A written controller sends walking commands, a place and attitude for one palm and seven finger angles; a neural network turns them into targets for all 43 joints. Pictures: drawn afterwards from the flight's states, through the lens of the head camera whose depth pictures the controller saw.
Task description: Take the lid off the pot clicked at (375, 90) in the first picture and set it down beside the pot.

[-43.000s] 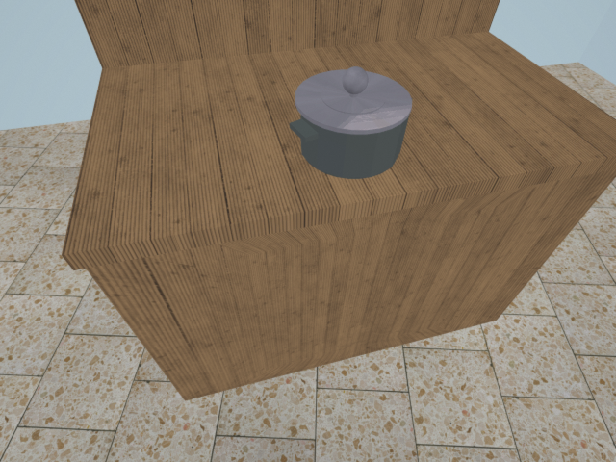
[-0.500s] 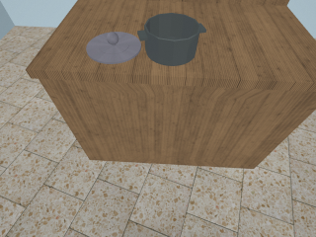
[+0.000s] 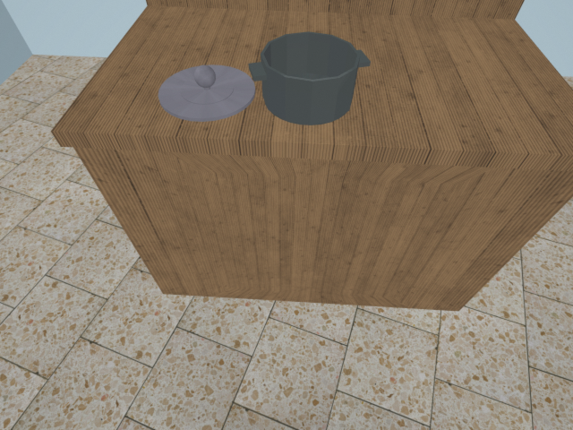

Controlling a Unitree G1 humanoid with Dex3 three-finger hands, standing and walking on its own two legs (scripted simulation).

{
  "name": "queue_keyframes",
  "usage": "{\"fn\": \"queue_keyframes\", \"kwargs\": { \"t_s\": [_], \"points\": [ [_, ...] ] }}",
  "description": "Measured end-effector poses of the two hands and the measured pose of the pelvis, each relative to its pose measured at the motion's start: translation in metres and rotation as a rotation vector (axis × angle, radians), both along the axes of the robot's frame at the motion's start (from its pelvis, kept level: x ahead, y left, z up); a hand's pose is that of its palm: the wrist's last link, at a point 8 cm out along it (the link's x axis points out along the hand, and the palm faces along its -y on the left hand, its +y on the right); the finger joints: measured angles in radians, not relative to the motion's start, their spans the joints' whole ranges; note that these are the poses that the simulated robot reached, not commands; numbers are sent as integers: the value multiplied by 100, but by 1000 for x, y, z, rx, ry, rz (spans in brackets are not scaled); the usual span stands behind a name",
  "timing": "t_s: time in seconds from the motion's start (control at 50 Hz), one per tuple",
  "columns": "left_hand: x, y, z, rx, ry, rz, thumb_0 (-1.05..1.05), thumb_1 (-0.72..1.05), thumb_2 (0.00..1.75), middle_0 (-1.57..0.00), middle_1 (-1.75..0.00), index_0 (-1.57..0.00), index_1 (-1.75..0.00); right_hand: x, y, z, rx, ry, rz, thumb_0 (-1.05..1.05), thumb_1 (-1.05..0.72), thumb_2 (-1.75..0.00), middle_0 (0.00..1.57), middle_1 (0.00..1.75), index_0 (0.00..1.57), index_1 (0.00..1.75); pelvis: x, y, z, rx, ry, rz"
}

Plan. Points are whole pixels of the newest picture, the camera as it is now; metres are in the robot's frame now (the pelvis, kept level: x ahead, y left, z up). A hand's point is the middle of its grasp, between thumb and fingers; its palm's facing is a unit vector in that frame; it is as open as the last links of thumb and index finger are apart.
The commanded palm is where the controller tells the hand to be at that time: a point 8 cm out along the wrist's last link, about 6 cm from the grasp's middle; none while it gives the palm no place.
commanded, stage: let the arm hang, fingers relaxed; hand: left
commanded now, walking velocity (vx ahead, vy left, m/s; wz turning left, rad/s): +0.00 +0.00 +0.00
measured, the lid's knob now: (204, 76) +0.76 +0.20 +0.08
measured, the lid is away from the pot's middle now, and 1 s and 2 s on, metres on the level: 0.22 0.22 0.22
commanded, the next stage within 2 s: look to check the result in 0.24 s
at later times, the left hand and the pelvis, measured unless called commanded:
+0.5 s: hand out of the picture -0.04 +0.17 -0.17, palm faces +0.03 -0.98 -0.18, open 7.3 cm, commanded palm none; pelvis -0.03 +0.01 +0.01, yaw -1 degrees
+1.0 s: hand out of the picture -0.07 +0.17 -0.17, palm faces +0.03 -0.99 -0.16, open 7.3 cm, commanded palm none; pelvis -0.05 +0.02 +0.01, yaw -1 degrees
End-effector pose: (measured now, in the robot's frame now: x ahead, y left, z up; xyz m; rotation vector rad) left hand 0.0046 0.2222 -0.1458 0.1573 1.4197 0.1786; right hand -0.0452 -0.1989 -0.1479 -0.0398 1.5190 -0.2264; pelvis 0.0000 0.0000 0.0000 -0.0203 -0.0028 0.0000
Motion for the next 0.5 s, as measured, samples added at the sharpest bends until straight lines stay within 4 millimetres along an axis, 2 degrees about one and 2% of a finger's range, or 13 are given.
{"fn": "queue_keyframes", "kwargs": {
  "t_s": [0.24, 0.5],
  "points": [
    [-11, 4, 2, -2, -15, 1, 1, 94, 90, -20, -30, -20, -30, -11, 10, 4, 1, -30, -5, 0, -91, -90, 20, 30, 20, 30, -15, 4, 4, 5, -9, -12],
    [-48, 0, 3, -32, 31, 3, 1, 93, 90, -20, -30, -20, -30, -35, 18, 6, 13, -24, -2, 0, -91, -90, 20, 30, 20, 30, -35, 9, 6, 8, -16, -18]
  ]
}}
